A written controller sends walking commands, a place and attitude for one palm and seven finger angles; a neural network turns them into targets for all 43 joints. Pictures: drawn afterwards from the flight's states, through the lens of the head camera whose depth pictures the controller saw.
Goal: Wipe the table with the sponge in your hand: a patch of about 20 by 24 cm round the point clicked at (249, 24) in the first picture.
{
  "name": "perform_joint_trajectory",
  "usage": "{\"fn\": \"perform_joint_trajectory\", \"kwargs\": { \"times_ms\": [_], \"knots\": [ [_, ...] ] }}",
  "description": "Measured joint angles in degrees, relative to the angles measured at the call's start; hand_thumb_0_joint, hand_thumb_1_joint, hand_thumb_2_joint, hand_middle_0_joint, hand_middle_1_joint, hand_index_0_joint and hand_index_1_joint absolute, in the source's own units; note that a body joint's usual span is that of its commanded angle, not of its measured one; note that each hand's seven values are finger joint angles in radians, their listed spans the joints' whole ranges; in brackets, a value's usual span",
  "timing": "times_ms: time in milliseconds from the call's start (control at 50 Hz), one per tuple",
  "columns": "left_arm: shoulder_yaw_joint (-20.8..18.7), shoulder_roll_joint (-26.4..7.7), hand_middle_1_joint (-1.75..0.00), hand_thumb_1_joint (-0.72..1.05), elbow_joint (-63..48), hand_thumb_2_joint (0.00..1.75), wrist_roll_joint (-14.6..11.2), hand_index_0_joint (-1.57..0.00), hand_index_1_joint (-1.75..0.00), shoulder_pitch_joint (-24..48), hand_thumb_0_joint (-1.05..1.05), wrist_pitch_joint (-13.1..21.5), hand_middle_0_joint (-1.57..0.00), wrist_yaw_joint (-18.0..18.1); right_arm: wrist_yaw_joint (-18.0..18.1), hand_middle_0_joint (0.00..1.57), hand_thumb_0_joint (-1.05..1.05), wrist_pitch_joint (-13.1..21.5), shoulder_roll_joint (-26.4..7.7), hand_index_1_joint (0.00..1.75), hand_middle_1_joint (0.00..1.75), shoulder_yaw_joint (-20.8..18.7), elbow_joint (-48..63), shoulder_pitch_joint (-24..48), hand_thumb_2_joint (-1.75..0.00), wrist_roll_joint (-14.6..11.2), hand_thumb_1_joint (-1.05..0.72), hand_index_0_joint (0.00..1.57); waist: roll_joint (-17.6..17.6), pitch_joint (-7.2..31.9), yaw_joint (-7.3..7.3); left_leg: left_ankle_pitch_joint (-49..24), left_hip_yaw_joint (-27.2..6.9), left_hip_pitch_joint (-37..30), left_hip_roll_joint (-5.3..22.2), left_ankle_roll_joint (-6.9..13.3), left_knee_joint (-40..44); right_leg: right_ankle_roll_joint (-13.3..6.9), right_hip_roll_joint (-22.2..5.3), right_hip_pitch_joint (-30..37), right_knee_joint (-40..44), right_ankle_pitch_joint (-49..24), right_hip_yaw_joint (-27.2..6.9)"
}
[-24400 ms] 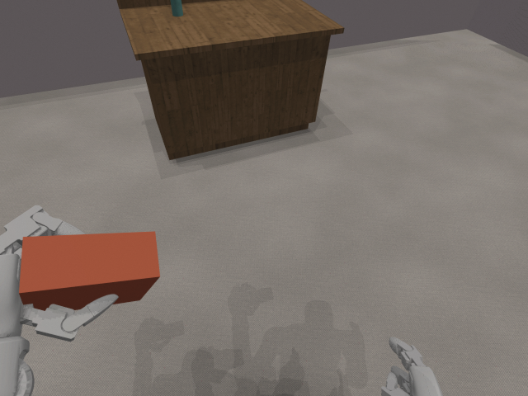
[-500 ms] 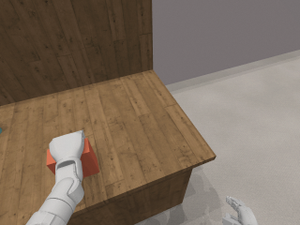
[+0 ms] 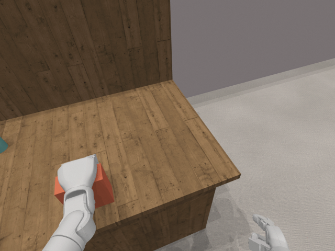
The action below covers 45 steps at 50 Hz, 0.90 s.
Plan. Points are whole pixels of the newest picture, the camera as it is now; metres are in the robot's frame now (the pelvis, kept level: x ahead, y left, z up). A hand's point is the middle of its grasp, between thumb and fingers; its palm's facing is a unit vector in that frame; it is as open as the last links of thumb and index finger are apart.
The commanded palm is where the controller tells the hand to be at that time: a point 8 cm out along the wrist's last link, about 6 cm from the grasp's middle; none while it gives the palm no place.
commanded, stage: wipe back along the middle lane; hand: left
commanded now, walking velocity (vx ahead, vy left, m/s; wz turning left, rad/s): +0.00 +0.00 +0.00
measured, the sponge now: (89, 193) +0.27 +0.26 -0.05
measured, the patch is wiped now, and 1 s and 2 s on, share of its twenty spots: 0.70 0.75 0.85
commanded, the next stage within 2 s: slide across to the third lane in 0.14 s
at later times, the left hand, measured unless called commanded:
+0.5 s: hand (86, 183) +0.28 +0.26 +0.00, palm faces -0.07 -0.03 -1.00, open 9.6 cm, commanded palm +0.25 +0.22 +0.04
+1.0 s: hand (110, 173) +0.31 +0.20 +0.00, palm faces -0.08 -0.03 -1.00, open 9.6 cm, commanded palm +0.29 +0.18 +0.05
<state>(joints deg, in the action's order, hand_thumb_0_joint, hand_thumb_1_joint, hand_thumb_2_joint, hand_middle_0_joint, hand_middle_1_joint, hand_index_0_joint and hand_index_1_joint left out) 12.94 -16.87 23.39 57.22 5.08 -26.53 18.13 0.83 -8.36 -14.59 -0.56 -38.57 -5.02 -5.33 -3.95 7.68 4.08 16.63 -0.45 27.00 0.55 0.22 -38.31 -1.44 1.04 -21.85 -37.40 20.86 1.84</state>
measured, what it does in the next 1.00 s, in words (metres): stands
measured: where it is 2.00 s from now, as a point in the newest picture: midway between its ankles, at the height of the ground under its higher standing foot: outside the picture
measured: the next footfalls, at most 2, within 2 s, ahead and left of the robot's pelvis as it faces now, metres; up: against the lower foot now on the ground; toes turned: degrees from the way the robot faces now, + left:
none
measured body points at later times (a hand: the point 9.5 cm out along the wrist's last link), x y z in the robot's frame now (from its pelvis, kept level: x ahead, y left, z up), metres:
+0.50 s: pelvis +0.00 +0.00 +0.00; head -0.01 -0.03 +0.45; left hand +0.28 +0.25 +0.05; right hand +0.20 -0.23 -0.10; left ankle +0.03 +0.12 -0.72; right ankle -0.02 -0.11 -0.72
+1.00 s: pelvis -0.01 -0.01 +0.00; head -0.01 -0.04 +0.45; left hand +0.31 +0.20 +0.06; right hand +0.20 -0.22 -0.10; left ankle +0.03 +0.12 -0.72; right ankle -0.02 -0.11 -0.72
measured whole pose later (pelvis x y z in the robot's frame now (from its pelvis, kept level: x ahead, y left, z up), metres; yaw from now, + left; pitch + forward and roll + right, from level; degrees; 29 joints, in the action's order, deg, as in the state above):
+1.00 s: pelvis -0.01 -0.01 +0.00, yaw +1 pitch +5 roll +0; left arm 20.5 -10.3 37.6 55.1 19.7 -29.6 19.1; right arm -0.3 -8.5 -12.8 -0.2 -40.9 -3.0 -5.2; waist -3.9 7.2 4.1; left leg 15.1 -1.6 27.1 0.5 -0.5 -37.2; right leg -2.1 1.1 -22.0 -37.2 20.1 2.9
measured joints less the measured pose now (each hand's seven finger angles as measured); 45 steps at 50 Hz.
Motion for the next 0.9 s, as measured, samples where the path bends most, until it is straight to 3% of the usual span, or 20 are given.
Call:
{"fn": "perform_joint_trajectory", "kwargs": {
  "times_ms": [260, 520, 740, 900],
  "knots": [
    [-1.19, -0.19, -1.4, -0.45, 0.65, 1.08, -0.15, -0.75, -1.41, 0.52, 0.0, 1.33, -0.75, -0.69, 0.37, 0.2, 0.02, 0.22, 0.24, 0.3, 0.3, 0.11, -0.14, -0.05, -0.9, 0.11, -0.9, 0.2, 0.05, 0.23, 0.2, 0.01, -0.01, 0.77, 0.19, -0.17, -0.4, -0.16, 0.2, -0.9, -0.57, 0.05, -0.04],
    [1.17, -0.41, -1.4, -0.46, 1.34, 1.08, -1.12, -0.75, -1.41, 2.32, 0.0, 0.39, -0.75, -1.45, 0.48, 0.2, 0.02, 1.14, -0.1, 0.3, 0.3, -0.61, -0.66, -0.63, -0.9, -0.02, -0.9, 0.19, -0.5, -0.84, -0.21, -0.48, -0.52, -0.08, -0.08, 0.03, 0.11, 0.01, 0.01, 0.38, 0.4, -0.47, 0.45],
    [6.33, 3.53, -1.4, -0.46, 5.93, 1.08, -0.86, -0.75, -1.41, 7.89, 0.0, -0.52, -0.75, 0.4, -0.8, 0.2, 0.02, 1.25, 1.24, 0.3, 0.3, -0.34, -1.81, 0.84, -0.9, -0.13, -0.91, 0.19, -0.54, -0.69, 0.78, -0.96, -0.78, 0.08, -0.58, 0.05, 0.28, 0.04, -0.47, 0.08, -0.09, -0.43, 0.74],
    [7.73, 6.08, -1.4, -0.46, 11.83, 1.08, -1.55, -0.76, -1.41, 12.85, 0.0, -2.71, -0.76, 1.04, -1.15, 0.2, 0.02, 0.3, 2.15, 0.3, 0.3, 0.41, -2.14, 2.26, -0.9, -0.04, -0.9, 0.2, -0.14, -0.64, 0.43, -1.38, -0.88, -0.01, -0.33, -0.39, 0.8, -0.36, -0.21, -0.08, -0.05, -0.6, 0.81]
  ]
}}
